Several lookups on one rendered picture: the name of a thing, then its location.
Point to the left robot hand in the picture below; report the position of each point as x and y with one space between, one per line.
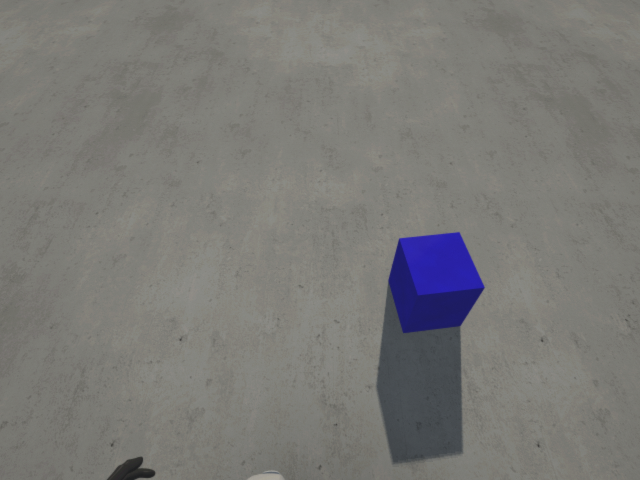
129 471

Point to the carton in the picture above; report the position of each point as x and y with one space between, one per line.
434 282

